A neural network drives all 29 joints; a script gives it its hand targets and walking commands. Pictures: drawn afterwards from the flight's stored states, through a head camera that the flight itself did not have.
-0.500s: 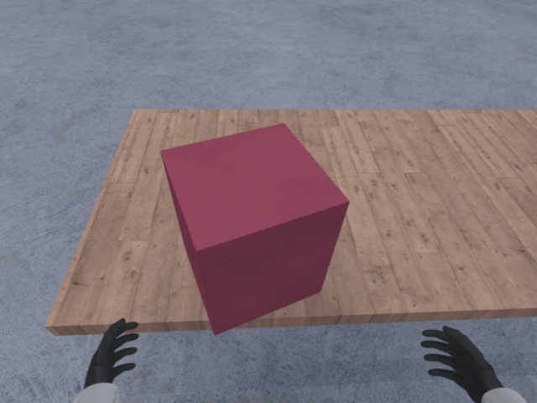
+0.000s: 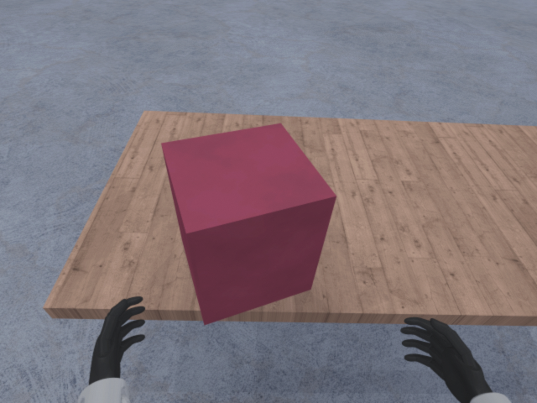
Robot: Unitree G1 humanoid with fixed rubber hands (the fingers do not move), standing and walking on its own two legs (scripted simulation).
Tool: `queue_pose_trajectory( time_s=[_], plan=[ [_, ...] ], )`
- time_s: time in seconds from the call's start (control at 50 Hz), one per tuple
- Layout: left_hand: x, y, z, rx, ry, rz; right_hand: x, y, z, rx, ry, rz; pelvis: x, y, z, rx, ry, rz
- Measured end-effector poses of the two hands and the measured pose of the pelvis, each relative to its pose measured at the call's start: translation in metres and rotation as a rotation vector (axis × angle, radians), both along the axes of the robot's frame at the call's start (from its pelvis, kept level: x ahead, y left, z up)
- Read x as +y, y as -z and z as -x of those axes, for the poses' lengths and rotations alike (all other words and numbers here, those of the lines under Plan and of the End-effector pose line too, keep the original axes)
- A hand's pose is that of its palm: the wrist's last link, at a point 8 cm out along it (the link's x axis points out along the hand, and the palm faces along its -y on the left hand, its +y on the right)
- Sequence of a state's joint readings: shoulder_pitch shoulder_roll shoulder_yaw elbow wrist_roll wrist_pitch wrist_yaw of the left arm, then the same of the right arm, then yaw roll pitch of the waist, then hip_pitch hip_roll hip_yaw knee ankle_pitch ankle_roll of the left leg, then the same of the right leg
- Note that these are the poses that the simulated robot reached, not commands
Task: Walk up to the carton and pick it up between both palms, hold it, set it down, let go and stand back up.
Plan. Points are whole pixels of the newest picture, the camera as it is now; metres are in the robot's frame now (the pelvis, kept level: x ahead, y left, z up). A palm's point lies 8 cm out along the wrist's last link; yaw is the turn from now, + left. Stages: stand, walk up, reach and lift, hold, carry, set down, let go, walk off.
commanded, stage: reach and lift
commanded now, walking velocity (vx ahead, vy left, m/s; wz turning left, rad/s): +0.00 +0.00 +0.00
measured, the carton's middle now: (243, 223) +0.40 +0.09 +0.04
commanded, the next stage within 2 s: none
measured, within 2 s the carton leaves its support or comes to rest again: neither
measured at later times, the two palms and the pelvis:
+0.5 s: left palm (121, 306) +0.22 +0.22 +0.06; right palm (440, 313) +0.25 -0.21 +0.06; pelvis -0.01 +0.02 +0.00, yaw -3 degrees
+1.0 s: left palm (115, 273) +0.23 +0.22 +0.12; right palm (428, 262) +0.31 -0.20 +0.09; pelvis +0.00 +0.00 +0.00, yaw -2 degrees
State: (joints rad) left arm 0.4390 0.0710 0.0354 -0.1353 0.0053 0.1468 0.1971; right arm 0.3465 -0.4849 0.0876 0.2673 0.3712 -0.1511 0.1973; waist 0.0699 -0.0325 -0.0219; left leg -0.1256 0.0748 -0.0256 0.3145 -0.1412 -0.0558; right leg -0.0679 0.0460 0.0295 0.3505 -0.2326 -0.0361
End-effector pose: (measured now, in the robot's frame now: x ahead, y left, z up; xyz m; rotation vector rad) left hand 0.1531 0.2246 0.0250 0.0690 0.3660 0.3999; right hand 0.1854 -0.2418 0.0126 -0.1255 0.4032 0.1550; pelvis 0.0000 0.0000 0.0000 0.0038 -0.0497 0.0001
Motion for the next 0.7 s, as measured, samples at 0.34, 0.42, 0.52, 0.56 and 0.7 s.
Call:
queue_pose_trajectory(
  time_s=[0.34, 0.42, 0.52, 0.56, 0.7],
  plan=[
    [-0.015, -0.027, -0.041, -0.098, 0.028, 0.061, 0.002, -0.036, -0.031, -0.102, 0.044, 0.000, 0.015, 0.001, 0.025, 0.019, 0.037, -0.008],
    [-0.006, -0.028, -0.055, -0.075, 0.005, 0.068, 0.014, -0.040, -0.050, -0.096, 0.028, -0.014, 0.019, 0.000, 0.022, 0.024, 0.050, -0.009],
    [0.001, -0.040, -0.066, -0.093, -0.007, 0.081, 0.032, -0.048, -0.074, -0.105, -0.002, -0.029, 0.022, -0.002, 0.011, 0.030, 0.046, -0.001],
    [0.003, -0.046, -0.069, -0.102, -0.009, 0.084, 0.036, -0.054, -0.084, -0.119, -0.003, -0.031, 0.023, -0.002, 0.005, 0.029, 0.041, 0.002],
    [0.008, -0.064, -0.074, -0.103, -0.022, 0.050, 0.031, -0.074, -0.109, -0.172, 0.026, -0.044, 0.020, -0.003, -0.010, 0.009, 0.037, 0.010]
  ],
)
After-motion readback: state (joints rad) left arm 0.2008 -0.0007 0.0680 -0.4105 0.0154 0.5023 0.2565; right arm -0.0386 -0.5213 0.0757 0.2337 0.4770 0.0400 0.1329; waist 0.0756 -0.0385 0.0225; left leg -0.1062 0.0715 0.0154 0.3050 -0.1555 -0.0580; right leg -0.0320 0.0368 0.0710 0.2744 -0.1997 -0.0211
